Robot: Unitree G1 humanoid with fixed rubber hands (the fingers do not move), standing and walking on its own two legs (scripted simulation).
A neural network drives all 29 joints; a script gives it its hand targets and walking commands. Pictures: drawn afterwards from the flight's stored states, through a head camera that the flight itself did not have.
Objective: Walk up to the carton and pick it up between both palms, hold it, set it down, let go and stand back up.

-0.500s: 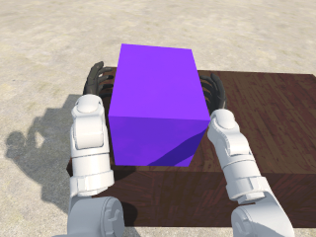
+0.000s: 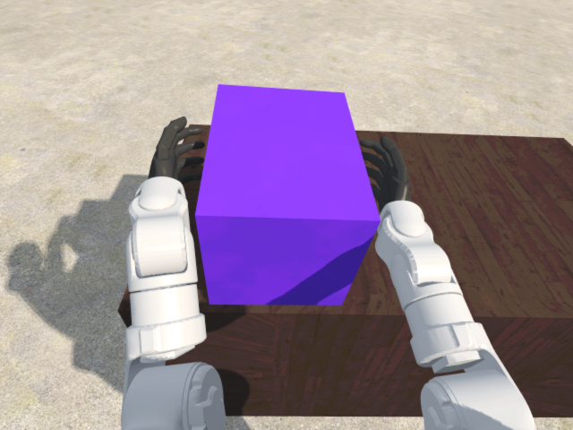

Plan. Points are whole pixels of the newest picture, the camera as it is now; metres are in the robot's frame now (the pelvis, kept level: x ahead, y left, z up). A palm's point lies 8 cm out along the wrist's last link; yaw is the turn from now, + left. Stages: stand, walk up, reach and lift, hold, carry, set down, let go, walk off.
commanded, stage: hold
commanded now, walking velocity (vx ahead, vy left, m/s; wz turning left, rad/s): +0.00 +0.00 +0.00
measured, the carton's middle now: (279, 194) +0.42 +0.01 +0.12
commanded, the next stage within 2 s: set down in 0.36 s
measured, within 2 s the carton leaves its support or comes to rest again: neither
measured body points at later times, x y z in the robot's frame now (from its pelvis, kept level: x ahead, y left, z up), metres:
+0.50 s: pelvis +0.00 +0.00 +0.00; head -0.04 +0.03 +0.45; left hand +0.37 +0.15 +0.20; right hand +0.37 -0.14 +0.18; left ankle +0.03 +0.11 -0.75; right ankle +0.01 -0.10 -0.75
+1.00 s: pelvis +0.03 +0.01 +0.00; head +0.03 +0.04 +0.45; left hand +0.42 +0.15 +0.16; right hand +0.39 -0.14 +0.14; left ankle +0.03 +0.11 -0.75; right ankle +0.01 -0.10 -0.75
